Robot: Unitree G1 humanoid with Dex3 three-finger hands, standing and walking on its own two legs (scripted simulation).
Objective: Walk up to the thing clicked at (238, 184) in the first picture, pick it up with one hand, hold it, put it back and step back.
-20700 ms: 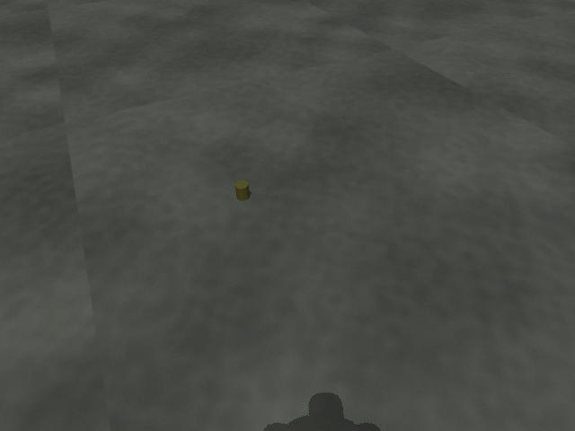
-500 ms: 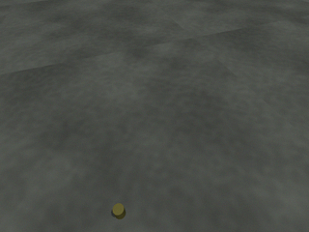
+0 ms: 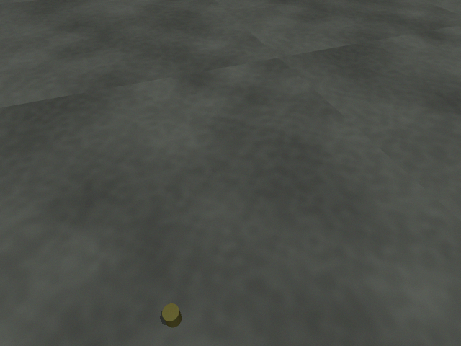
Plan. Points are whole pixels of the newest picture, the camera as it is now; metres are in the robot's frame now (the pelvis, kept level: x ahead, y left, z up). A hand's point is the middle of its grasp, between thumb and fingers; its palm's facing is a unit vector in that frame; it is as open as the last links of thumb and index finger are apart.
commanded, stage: walk up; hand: left
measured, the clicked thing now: (172, 315) +0.42 +0.24 -0.74
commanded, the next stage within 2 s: stand in 0.30 s
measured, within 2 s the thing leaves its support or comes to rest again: neither
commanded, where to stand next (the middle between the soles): +0.03 +0.00 m, yaw -1 degrees
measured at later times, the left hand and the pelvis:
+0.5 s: hand out of the picture +0.09 +0.25 -0.15, palm faces -0.02 -0.94 -0.34, open 7.4 cm; pelvis +0.02 +0.00 +0.00, yaw +0 degrees
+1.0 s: hand out of the picture +0.11 +0.25 -0.15, palm faces -0.04 -0.94 -0.35, open 7.4 cm; pelvis +0.03 +0.00 +0.00, yaw +0 degrees
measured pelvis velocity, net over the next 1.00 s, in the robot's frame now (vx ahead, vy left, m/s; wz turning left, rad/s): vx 0.03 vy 0.00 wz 0.00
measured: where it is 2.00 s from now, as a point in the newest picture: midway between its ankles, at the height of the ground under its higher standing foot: outside the picture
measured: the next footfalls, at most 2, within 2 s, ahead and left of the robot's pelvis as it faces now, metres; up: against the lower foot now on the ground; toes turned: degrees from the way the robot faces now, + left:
none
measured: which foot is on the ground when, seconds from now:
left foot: down 0.00-1.00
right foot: down 0.00-1.00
